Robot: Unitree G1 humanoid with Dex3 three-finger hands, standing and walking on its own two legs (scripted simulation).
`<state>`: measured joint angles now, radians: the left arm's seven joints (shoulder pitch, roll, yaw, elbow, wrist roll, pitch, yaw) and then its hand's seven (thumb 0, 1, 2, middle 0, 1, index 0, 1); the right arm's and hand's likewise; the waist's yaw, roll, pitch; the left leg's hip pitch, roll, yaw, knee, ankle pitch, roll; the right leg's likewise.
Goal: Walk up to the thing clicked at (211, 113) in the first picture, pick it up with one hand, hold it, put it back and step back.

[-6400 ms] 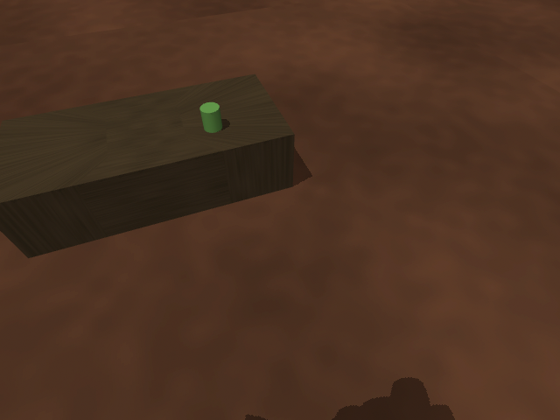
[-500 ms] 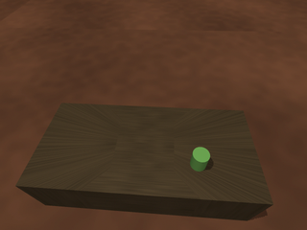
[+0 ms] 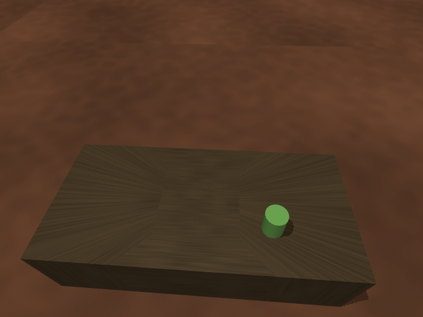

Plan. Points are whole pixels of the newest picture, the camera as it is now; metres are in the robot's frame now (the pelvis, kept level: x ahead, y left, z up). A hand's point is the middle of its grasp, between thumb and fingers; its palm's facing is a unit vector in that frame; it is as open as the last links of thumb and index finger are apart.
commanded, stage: stand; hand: right
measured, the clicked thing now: (274, 221) +0.51 -0.21 -0.40
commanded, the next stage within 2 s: go down in 0.64 s
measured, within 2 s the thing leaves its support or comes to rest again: neither
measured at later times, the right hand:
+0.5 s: hand out of the picture +0.06 -0.25 -0.16, palm faces -0.04 +0.94 -0.33, open 7.4 cm
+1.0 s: hand out of the picture +0.15 -0.26 -0.16, palm faces +0.05 +0.94 -0.33, open 11.5 cm
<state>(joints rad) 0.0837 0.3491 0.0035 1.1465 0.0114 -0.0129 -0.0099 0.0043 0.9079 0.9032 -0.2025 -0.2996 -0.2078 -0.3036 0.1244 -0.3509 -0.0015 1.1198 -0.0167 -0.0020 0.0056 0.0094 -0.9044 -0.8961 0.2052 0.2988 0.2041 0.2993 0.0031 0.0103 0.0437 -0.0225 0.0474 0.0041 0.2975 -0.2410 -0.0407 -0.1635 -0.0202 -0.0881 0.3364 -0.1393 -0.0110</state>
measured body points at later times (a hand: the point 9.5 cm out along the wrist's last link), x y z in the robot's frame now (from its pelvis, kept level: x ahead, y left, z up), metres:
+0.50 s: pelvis +0.00 +0.00 +0.00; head +0.01 +0.00 +0.45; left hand +0.08 +0.30 -0.13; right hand +0.06 -0.30 -0.14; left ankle -0.05 +0.14 -0.75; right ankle +0.03 -0.11 -0.75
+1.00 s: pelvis -0.01 +0.01 -0.01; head +0.04 +0.00 +0.43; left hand +0.09 +0.27 -0.13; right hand +0.14 -0.31 -0.14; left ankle -0.05 +0.14 -0.75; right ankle +0.03 -0.11 -0.75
